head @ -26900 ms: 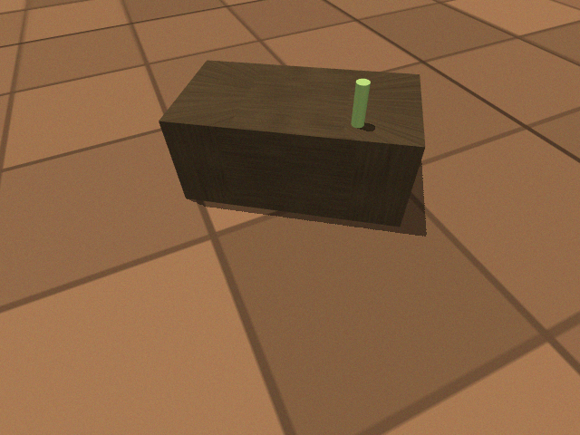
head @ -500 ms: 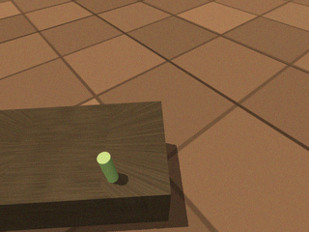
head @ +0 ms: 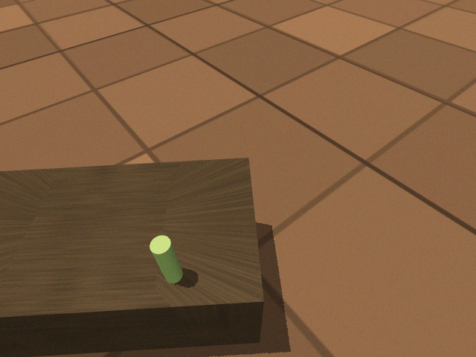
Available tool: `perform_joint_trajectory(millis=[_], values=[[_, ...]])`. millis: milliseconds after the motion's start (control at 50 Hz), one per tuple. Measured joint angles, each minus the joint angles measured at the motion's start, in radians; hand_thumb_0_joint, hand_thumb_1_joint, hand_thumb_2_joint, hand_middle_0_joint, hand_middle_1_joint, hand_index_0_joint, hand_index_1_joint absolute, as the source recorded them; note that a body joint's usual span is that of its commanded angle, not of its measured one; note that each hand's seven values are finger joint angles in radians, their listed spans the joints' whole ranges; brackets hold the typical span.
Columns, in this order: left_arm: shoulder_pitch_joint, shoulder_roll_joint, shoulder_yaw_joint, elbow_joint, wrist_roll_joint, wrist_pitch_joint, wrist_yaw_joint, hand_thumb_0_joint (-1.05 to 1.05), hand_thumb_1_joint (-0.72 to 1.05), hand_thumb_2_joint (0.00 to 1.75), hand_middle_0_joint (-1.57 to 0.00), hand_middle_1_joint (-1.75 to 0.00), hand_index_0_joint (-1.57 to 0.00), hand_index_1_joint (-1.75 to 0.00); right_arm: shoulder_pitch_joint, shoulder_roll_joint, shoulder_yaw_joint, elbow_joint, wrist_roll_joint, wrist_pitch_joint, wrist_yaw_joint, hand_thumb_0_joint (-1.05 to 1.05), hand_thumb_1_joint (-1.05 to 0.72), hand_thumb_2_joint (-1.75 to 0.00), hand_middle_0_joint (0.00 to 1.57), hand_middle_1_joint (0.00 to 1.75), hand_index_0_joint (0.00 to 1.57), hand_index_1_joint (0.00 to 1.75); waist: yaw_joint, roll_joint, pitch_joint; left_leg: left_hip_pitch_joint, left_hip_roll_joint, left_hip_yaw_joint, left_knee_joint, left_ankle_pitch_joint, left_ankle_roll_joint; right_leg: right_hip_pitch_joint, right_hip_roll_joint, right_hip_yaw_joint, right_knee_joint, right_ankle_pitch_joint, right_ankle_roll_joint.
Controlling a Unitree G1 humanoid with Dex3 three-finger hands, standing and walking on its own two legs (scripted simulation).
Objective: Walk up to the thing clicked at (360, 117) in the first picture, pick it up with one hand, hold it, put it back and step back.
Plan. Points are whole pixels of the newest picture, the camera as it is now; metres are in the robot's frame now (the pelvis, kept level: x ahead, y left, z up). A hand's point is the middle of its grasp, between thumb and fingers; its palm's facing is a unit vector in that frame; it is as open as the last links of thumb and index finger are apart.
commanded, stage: stand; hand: left
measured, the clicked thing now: (167, 260) +0.41 +0.22 -0.25
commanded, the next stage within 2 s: step back in 0.26 s
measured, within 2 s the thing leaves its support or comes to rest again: neither
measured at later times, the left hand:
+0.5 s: hand out of the picture +0.04 +0.26 -0.17, palm faces +0.00 -0.91 -0.42, open 7.4 cm
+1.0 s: hand out of the picture -0.05 +0.29 -0.18, palm faces +0.07 -0.93 -0.37, open 7.4 cm
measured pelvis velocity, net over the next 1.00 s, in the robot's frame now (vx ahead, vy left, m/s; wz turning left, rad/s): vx -0.15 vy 0.02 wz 0.07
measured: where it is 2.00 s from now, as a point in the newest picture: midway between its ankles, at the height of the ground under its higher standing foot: outside the picture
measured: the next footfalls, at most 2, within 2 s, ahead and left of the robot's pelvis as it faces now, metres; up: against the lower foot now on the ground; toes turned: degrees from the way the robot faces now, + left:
left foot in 0.86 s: -0.12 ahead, +0.12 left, +0.00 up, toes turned +2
right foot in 1.26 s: -0.20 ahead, -0.12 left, +0.00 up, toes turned +1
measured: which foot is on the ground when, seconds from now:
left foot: down 0.00-0.52, up 0.54-0.84, down 0.86-1.00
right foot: down 0.00-0.88, up 0.90-1.00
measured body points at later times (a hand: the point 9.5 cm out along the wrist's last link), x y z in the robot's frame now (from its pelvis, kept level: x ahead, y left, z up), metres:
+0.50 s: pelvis -0.05 -0.02 -0.02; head +0.00 -0.02 +0.42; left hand +0.04 +0.31 -0.14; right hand +0.06 -0.33 -0.15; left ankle +0.01 +0.12 -0.75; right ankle -0.04 -0.13 -0.75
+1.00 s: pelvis -0.15 +0.02 -0.02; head -0.09 +0.04 +0.42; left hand -0.05 +0.34 -0.15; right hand -0.05 -0.29 -0.13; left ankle -0.16 +0.12 -0.75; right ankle -0.14 -0.13 -0.68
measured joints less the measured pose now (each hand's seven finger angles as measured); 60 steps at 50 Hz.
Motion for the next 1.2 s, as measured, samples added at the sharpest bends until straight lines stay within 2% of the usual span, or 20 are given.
perform_joint_trajectory(millis=[280,380,480,500,520,540,580,620,680,740,800,840,860,880,900,940,980,1040,1100,1200], values=[[0.006,0.003,0.005,-0.005,-0.003,0.001,0.000,0.01,0.90,0.90,-0.20,-0.30,-0.20,-0.30,0.003,0.000,-0.004,-0.003,0.001,0.006,0.005,0.00,-0.90,-0.89,0.20,0.30,0.21,0.30,-0.001,-0.001,-0.002,-0.013,0.001,-0.002,0.012,0.002,0.003,-0.011,0.001,-0.001,0.009,0.003,0.001],[-0.023,0.027,0.032,-0.059,-0.016,0.018,0.008,0.01,0.90,0.90,-0.20,-0.30,-0.20,-0.30,-0.028,-0.009,-0.027,-0.057,0.016,0.029,0.012,0.00,-0.90,-0.89,0.20,0.30,0.21,0.30,-0.002,-0.010,0.058,-0.099,0.003,-0.005,0.111,-0.019,0.009,-0.115,0.001,0.000,0.150,-0.039,-0.011],[-0.028,0.054,0.050,-0.108,-0.007,0.033,0.008,0.01,0.90,0.90,-0.20,-0.30,-0.20,-0.30,-0.052,-0.028,-0.050,-0.117,0.012,0.056,0.011,0.00,-0.90,-0.89,0.20,0.30,0.21,0.30,0.003,-0.007,0.102,-0.188,0.015,-0.007,0.228,-0.047,0.004,-0.225,0.014,0.002,0.328,-0.094,-0.060],[-0.020,0.056,0.053,-0.115,-0.004,0.033,0.007,0.01,0.90,0.90,-0.20,-0.30,-0.20,-0.30,-0.055,-0.034,-0.054,-0.128,0.012,0.063,0.011,0.00,-0.90,-0.89,0.20,0.30,0.21,0.30,0.005,-0.003,0.102,-0.211,0.019,-0.009,0.264,-0.059,0.003,-0.232,0.017,0.003,0.338,-0.120,-0.056],[-0.014,0.051,0.056,-0.120,0.000,0.033,0.006,0.01,0.90,0.90,-0.20,-0.30,-0.20,-0.30,-0.059,-0.044,-0.058,-0.137,0.012,0.070,0.010,0.00,-0.90,-0.89,0.20,0.30,0.21,0.30,0.004,0.014,0.106,-0.235,0.028,-0.019,0.304,-0.075,0.016,-0.240,0.027,-0.005,0.350,-0.122,-0.041],[-0.008,0.044,0.057,-0.124,0.006,0.033,0.004,0.01,0.90,0.90,-0.20,-0.30,-0.20,-0.30,-0.063,-0.052,-0.063,-0.145,0.013,0.076,0.006,0.00,-0.90,-0.89,0.20,0.30,0.21,0.30,0.000,0.028,0.113,-0.264,0.014,-0.053,0.370,-0.147,0.025,-0.247,0.030,-0.014,0.360,-0.119,-0.039],[0.004,0.033,0.054,-0.138,0.017,0.034,0.001,0.01,0.90,0.90,-0.20,-0.30,-0.20,-0.30,-0.066,-0.059,-0.068,-0.162,0.010,0.087,-0.003,0.01,-0.90,-0.89,0.20,0.30,0.20,0.30,0.015,0.026,0.122,-0.326,-0.056,-0.117,0.573,-0.306,0.032,-0.267,0.020,-0.003,0.366,-0.104,-0.047],[0.007,0.017,0.049,-0.145,0.022,0.040,0.003,0.01,0.90,0.90,-0.20,-0.30,-0.20,-0.30,-0.058,-0.067,-0.070,-0.179,0.019,0.086,-0.004,0.00,-0.90,-0.89,0.20,0.30,0.20,0.30,0.020,0.034,0.128,-0.365,-0.107,-0.154,0.742,-0.336,0.029,-0.271,0.014,-0.001,0.336,-0.075,-0.048],[-0.003,0.002,0.046,-0.167,0.027,0.046,0.008,0.01,0.90,0.90,-0.20,-0.30,-0.20,-0.30,-0.025,-0.076,-0.065,-0.195,0.021,0.077,-0.008,0.00,-0.90,-0.89,0.20,0.30,0.20,0.30,0.017,0.044,0.127,-0.363,-0.126,-0.158,0.836,-0.336,0.012,-0.284,0.004,-0.015,0.299,-0.039,-0.044],[-0.021,-0.002,0.046,-0.212,0.026,0.038,0.018,0.01,0.90,0.90,-0.20,-0.30,-0.21,-0.30,0.009,-0.076,-0.054,-0.194,0.013,0.080,-0.011,0.00,-0.90,-0.89,0.20,0.30,0.20,0.30,0.020,0.042,0.130,-0.304,-0.103,-0.141,0.757,-0.354,-0.002,-0.305,-0.011,-0.034,0.300,-0.025,-0.039],[-0.040,0.005,0.049,-0.257,0.021,0.033,0.022,0.01,0.90,0.90,-0.20,-0.30,-0.21,-0.30,0.025,-0.069,-0.045,-0.193,0.003,0.081,-0.009,0.00,-0.90,-0.89,0.20,0.30,0.20,0.30,0.016,0.028,0.141,-0.230,-0.064,-0.114,0.583,-0.358,0.000,-0.337,-0.032,-0.053,0.330,-0.021,-0.027],[-0.050,0.016,0.050,-0.277,0.014,0.036,0.019,0.01,0.90,0.90,-0.20,-0.30,-0.21,-0.30,0.030,-0.062,-0.044,-0.195,-0.004,0.072,-0.005,0.00,-0.90,-0.89,0.20,0.30,0.20,0.30,0.010,0.014,0.144,-0.175,-0.044,-0.093,0.436,-0.306,0.008,-0.367,-0.047,-0.059,0.368,-0.025,-0.015],[-0.054,0.025,0.051,-0.283,0.009,0.040,0.017,0.01,0.90,0.90,-0.20,-0.30,-0.21,-0.30,0.030,-0.057,-0.046,-0.196,-0.007,0.065,-0.004,0.00,-0.90,-0.89,0.20,0.30,0.20,0.30,0.006,0.001,0.147,-0.150,-0.043,-0.080,0.367,-0.240,0.013,-0.382,-0.058,-0.057,0.392,-0.030,-0.007],[-0.061,0.036,0.055,-0.283,0.005,0.047,0.016,0.01,0.90,0.90,-0.20,-0.30,-0.21,-0.30,0.025,-0.043,-0.049,-0.194,-0.014,0.061,-0.003,0.00,-0.90,-0.89,0.20,0.30,0.20,0.30,0.011,-0.031,0.160,-0.142,-0.061,-0.061,0.355,-0.219,0.020,-0.391,-0.075,-0.037,0.411,-0.030,-0.007],[-0.062,0.041,0.058,-0.277,0.001,0.054,0.018,0.01,0.90,0.90,-0.20,-0.30,-0.21,-0.30,0.023,-0.034,-0.048,-0.197,-0.018,0.059,0.002,0.00,-0.90,-0.89,0.20,0.30,0.20,0.30,0.016,-0.044,0.164,-0.144,-0.063,-0.048,0.362,-0.219,0.026,-0.403,-0.059,-0.005,0.439,-0.095,-0.016],[-0.060,0.042,0.062,-0.256,0.003,0.070,0.024,0.01,0.90,0.90,-0.20,-0.30,-0.20,-0.30,0.027,-0.024,-0.044,-0.205,-0.022,0.055,0.012,0.00,-0.90,-0.89,0.20,0.30,0.21,0.30,0.001,-0.030,0.155,-0.154,-0.042,-0.058,0.362,-0.212,0.036,-0.434,0.034,0.075,0.599,-0.269,-0.028],[-0.049,0.049,0.068,-0.245,-0.004,0.077,0.028,0.01,0.90,0.90,-0.20,-0.30,-0.20,-0.30,0.033,-0.009,-0.037,-0.209,-0.024,0.054,0.007,0.00,-0.90,-0.89,0.20,0.30,0.21,0.30,-0.005,-0.035,0.137,-0.152,-0.031,-0.059,0.319,-0.179,0.037,-0.460,0.106,0.132,0.765,-0.304,-0.040],[-0.022,0.053,0.074,-0.250,-0.006,0.067,0.028,0.01,0.90,0.90,-0.20,-0.30,-0.20,-0.30,0.030,-0.004,-0.035,-0.223,-0.022,0.056,-0.003,0.01,-0.90,-0.89,0.20,0.30,0.21,0.30,0.005,-0.035,0.121,-0.155,-0.018,-0.043,0.274,-0.137,0.043,-0.456,0.146,0.146,0.889,-0.292,-0.030],[0.005,0.052,0.077,-0.254,-0.001,0.061,0.026,0.01,0.90,0.90,-0.20,-0.30,-0.20,-0.30,0.014,-0.007,-0.039,-0.249,-0.017,0.051,-0.011,0.01,-0.90,-0.89,0.20,0.30,0.21,0.30,0.010,-0.028,0.124,-0.167,-0.008,-0.024,0.266,-0.114,0.047,-0.403,0.139,0.138,0.857,-0.295,-0.005],[0.033,0.050,0.075,-0.250,0.003,0.053,0.017,0.01,0.90,0.90,-0.20,-0.30,-0.20,-0.30,-0.019,-0.019,-0.041,-0.293,-0.015,0.047,-0.011,0.00,-0.90,-0.89,0.20,0.30,0.21,0.30,0.014,-0.015,0.137,-0.217,0.010,0.016,0.310,-0.100,0.041,-0.278,0.077,0.095,0.569,-0.260,0.000]])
